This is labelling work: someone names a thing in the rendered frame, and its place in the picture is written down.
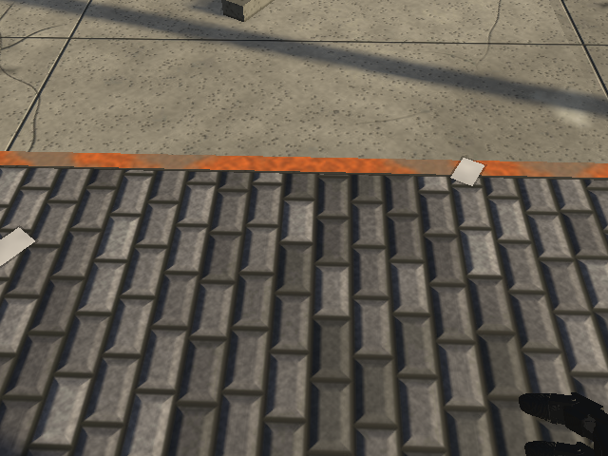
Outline robot right hand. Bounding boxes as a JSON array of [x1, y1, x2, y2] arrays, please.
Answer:
[[519, 392, 608, 456]]

